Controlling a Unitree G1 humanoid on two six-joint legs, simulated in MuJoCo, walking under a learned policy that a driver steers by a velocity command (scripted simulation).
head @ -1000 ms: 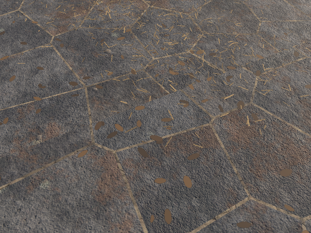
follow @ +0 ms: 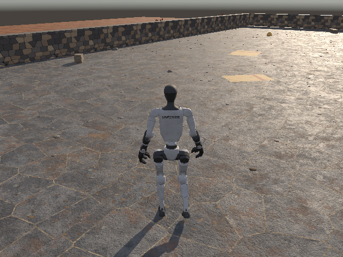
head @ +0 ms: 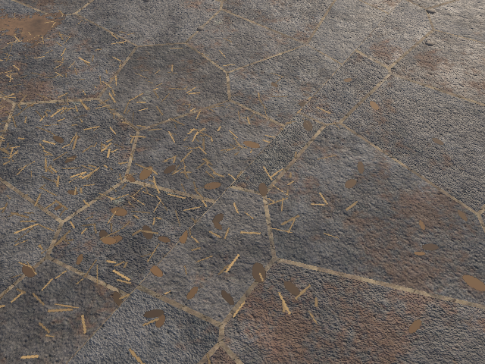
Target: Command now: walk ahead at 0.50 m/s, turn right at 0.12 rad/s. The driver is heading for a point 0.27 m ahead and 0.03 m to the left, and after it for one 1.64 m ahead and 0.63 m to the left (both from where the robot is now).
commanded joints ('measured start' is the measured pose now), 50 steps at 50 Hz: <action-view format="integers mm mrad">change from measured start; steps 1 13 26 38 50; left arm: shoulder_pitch -35 -290 -283 -232 -286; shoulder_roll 100 58 117 80 94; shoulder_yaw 31 15 32 32 42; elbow -94 -166 -141 -106 -88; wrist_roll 8 18 50 39 15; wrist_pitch -21 -21 30 67 52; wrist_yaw -1 -7 16 16 23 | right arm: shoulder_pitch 45 168 177 135 43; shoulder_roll -90 -176 -108 -327 -211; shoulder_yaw -14 -36 -39 -91 -59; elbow -33 25 -88 -198 -262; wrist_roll -10 28 16 -10 7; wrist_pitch -4 60 176 175 139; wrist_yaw -5 -50 -77 -57 -84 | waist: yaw -13 -51 -51 -16 -23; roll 118 132 -129 396 177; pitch -39 -41 -95 -17 -106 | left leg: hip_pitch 249 226 -143 249 235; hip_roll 270 201 99 417 233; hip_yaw -360 -198 -46 -538 -387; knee -268 -137 653 -161 -106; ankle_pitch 49 527 -270 286 204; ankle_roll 163 115 -136 237 164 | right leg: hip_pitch -265 -101 54 -325 -209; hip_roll -121 -10 -288 -35 -5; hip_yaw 19 -38 20 -259 -5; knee -34 -622 -917 -270 -310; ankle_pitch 92 409 368 -252 71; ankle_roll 6 67 -190 121 123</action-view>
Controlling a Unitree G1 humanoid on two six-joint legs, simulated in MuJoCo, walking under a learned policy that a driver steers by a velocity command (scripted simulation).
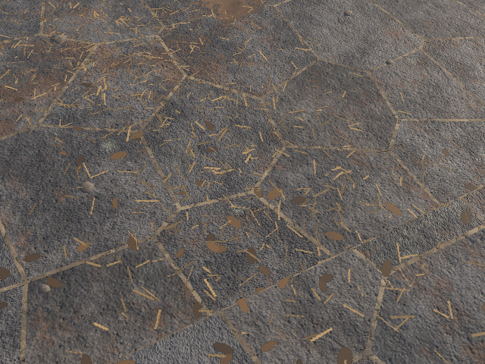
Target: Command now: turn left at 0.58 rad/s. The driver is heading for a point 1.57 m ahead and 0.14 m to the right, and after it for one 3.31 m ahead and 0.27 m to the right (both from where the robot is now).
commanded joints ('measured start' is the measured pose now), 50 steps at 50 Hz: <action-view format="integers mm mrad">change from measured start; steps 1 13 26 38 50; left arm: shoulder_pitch -55 -2 92 55 96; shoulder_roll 51 94 33 48 50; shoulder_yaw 1 -15 -49 -44 -41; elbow -75 -71 8 105 215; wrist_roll -5 36 16 6 2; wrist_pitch -21 -44 -44 -18 -15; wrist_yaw -10 -40 -52 -20 -3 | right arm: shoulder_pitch -9 -37 -29 9 42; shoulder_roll -185 -167 -131 -60 -38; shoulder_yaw -56 -42 -27 1 6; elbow -81 -95 -17 27 106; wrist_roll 2 -11 -19 -20 -13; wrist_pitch -2 -9 8 -38 -44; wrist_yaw -9 7 15 13 10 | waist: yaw -14 -3 63 25 27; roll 174 -181 146 54 31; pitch -120 -89 -134 -4 -10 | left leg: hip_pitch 182 -111 182 59 83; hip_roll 220 -11 143 90 67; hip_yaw -273 -49 -46 -30 3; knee -93 391 -27 -68 -60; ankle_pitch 225 -388 187 10 62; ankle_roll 172 -84 1 -23 -25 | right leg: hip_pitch -18 361 344 347 357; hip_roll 1 -362 -65 -62 -63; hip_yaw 29 347 -3 -7 -6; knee -144 -643 -528 -506 -515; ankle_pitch -6 492 152 186 215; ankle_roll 12 -345 -65 -30 -25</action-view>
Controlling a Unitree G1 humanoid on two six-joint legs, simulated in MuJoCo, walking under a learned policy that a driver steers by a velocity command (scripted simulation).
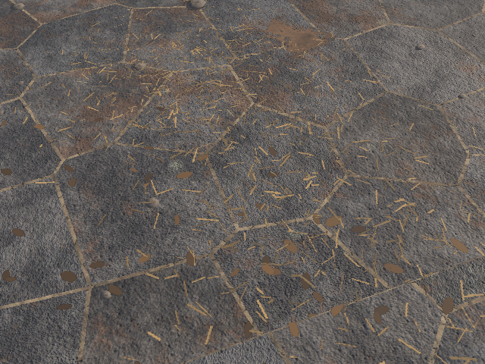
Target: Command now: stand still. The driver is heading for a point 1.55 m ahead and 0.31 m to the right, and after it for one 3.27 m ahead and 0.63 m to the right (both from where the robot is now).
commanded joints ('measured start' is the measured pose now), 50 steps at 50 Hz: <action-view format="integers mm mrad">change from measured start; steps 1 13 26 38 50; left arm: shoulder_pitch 3 35 74 115 115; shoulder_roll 109 88 59 35 -30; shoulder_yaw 20 17 10 1 -12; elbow -15 51 86 97 54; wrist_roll -1 -3 -3 -4 -18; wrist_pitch -8 0 4 3 -49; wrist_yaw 8 19 25 25 11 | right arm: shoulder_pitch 15 49 83 111 197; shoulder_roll -109 -101 -82 -62 -143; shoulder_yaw -28 -21 -10 -1 -33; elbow -32 68 163 224 247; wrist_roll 2 8 12 14 44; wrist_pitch -13 -13 -12 -9 -28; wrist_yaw -4 -12 -17 -19 -22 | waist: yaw -3 -2 -6 -11 -49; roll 10 5 0 -1 162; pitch -19 -2 14 26 132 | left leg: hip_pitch -45 -46 -53 -57 -107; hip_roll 53 39 31 26 205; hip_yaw -48 -24 -9 1 -289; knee -114 -118 -126 -126 -278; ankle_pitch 177 188 171 156 -561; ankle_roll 18 10 5 1 162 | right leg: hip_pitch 30 31 25 11 -221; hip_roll -2 6 15 22 79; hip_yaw -2 -10 -20 -26 -109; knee -54 -62 -69 -70 185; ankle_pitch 147 154 145 135 -236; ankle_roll -17 -21 -25 -29 -83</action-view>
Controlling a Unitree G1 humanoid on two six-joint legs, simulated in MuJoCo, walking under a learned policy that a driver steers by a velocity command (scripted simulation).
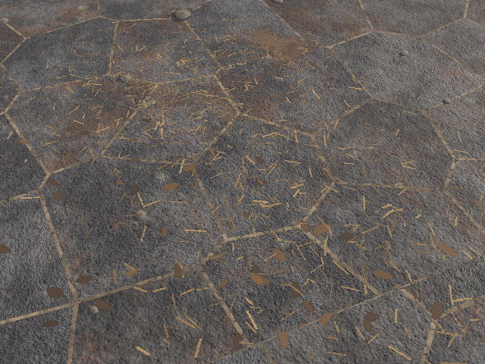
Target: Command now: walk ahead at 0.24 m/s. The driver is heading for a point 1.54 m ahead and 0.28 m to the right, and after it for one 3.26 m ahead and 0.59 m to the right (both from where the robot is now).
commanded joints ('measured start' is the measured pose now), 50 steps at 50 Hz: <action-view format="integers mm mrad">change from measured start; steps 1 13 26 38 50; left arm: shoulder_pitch -14 263 208 8 -407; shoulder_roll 32 60 187 122 144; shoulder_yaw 2 -2 38 57 61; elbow -61 -41 -88 -241 -385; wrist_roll -7 11 15 -3 -5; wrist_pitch -54 -93 -59 -64 -125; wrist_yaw -20 -54 -24 -15 -111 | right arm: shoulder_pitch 90 -176 -165 -135 161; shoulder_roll -195 -108 -206 -166 -189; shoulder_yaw -48 -44 -75 -42 -54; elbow -19 -143 -207 -124 -33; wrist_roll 14 6 21 -20 -9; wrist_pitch -27 -107 -98 -123 -86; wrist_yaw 3 59 88 69 13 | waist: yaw -24 55 -132 27 -111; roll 197 -107 -140 47 34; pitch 170 115 -59 59 105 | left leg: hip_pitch -113 -640 32 -67 447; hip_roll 248 114 -44 214 277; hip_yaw -378 33 114 -140 -127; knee -359 498 17 -478 -263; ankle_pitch -480 201 338 342 347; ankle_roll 190 51 105 254 198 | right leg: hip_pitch -162 342 269 -345 -757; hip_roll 39 -196 -185 -155 -157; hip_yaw -97 190 -26 37 67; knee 134 -467 -140 410 16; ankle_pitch -21 359 1021 250 574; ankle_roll -30 -152 -98 -32 -52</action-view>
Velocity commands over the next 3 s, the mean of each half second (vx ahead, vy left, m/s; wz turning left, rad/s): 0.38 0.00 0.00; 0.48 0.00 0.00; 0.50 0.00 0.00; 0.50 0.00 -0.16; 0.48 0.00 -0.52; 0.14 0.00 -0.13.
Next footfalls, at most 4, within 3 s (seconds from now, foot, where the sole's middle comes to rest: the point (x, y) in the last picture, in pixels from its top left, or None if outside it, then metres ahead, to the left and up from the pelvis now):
0.54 left None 0.41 0.11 -0.77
1.22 right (315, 289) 0.83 -0.21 -0.88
1.74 left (249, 212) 1.15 0.01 -0.88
2.32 right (319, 165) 1.40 -0.28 -0.88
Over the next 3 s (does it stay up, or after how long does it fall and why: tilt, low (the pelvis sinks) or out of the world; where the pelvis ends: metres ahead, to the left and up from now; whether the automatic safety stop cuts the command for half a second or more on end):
stays up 1.52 -0.24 -0.11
